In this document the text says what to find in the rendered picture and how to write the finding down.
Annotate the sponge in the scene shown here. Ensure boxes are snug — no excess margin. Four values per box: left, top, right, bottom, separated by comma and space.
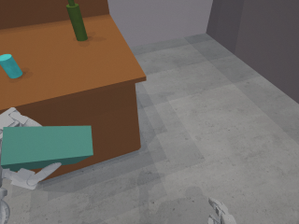
0, 125, 93, 172

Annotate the left robot forearm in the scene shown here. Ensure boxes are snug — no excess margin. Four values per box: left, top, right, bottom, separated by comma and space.
0, 188, 10, 224

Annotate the table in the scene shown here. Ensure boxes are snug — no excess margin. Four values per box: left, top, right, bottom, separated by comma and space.
0, 0, 147, 183

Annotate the left robot hand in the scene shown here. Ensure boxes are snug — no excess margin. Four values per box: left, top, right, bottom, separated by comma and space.
0, 107, 62, 190

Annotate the right robot hand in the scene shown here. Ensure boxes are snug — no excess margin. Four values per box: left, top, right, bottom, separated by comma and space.
207, 197, 237, 224

